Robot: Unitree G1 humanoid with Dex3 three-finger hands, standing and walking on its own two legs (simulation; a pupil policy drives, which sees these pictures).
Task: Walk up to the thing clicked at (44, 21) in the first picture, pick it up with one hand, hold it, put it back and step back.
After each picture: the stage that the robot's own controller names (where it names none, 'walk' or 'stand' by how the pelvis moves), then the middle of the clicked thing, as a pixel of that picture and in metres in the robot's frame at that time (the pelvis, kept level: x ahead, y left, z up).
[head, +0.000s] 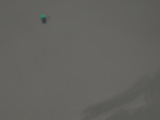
stand; (43, 19) +1.99 +0.56 -0.72
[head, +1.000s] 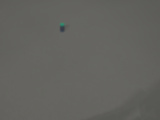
walk; (62, 27) +1.89 +0.24 -0.69
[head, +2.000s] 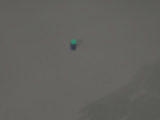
walk; (73, 45) +1.34 +0.08 -0.70
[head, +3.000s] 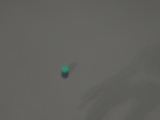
walk; (64, 72) +0.92 +0.14 -0.70
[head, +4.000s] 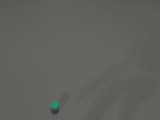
walk; (54, 108) +0.62 +0.15 -0.71
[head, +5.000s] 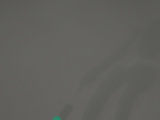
stand; out of the picture +0.44 +0.13 -0.71
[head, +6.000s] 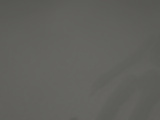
stand; out of the picture +0.40 +0.14 -0.72
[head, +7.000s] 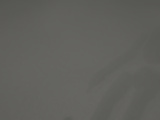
stand; out of the picture +0.40 +0.17 -0.72
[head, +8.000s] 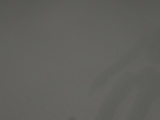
stand; out of the picture +0.41 +0.16 -0.73
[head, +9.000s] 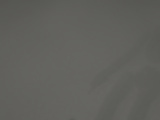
stand; out of the picture +0.40 +0.16 -0.73
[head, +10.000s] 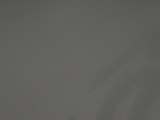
go down; out of the picture +0.39 +0.15 -0.73
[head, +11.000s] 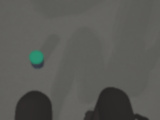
go down; (37, 60) +0.49 +0.15 -0.37
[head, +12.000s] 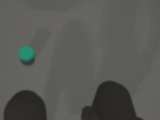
approach; (27, 56) +0.49 +0.16 -0.32
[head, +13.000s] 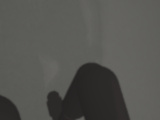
close in; out of the picture +0.49 +0.22 -0.24
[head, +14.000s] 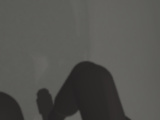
close; out of the picture +0.48 +0.23 -0.25
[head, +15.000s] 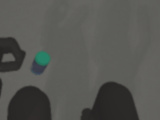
lift; (40, 63) +0.47 +0.13 -0.30
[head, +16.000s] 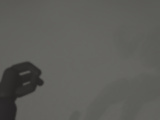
go down; out of the picture +0.40 +0.09 -0.64
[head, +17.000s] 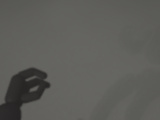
hold; out of the picture +0.36 +0.09 -0.68
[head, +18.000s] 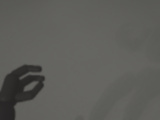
stand; out of the picture +0.37 +0.10 -0.68
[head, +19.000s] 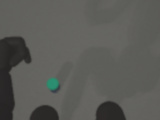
crouch; (53, 85) +0.44 +0.10 -0.45
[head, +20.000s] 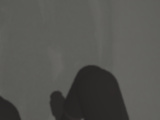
lower; out of the picture +0.45 +0.16 -0.26
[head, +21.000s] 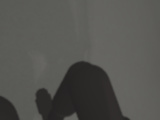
lower; out of the picture +0.45 +0.18 -0.25
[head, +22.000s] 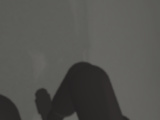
lower; out of the picture +0.44 +0.18 -0.26
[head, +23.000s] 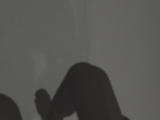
lower; out of the picture +0.45 +0.18 -0.26
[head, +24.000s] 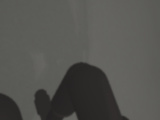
lower; out of the picture +0.45 +0.18 -0.26
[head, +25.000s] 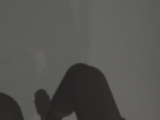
open; out of the picture +0.43 +0.17 -0.27
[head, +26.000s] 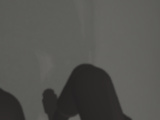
stand; out of the picture +0.36 +0.14 -0.28
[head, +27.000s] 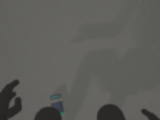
walk; (57, 105) +0.33 +0.10 -0.50
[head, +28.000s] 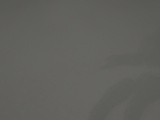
stand; out of the picture +0.27 +0.10 -0.69
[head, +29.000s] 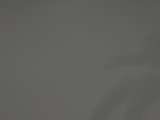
stand; out of the picture +0.27 +0.11 -0.69
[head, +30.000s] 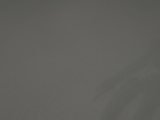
stand; out of the picture +0.28 +0.09 -0.74
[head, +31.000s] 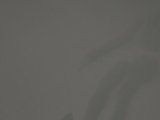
walk; out of the picture +0.33 +0.06 -0.73
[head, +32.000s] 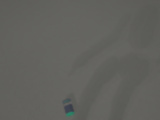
walk; (68, 107) +0.49 +0.07 -0.72
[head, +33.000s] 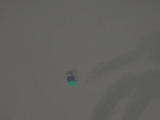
walk; (70, 78) +0.80 +0.12 -0.72
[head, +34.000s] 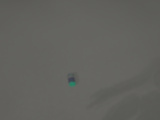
stand; (71, 79) +0.95 +0.09 -0.73
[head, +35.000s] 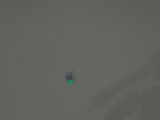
stand; (69, 78) +0.96 +0.12 -0.75
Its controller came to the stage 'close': yes
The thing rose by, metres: 0.01
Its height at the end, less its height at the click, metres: -0.02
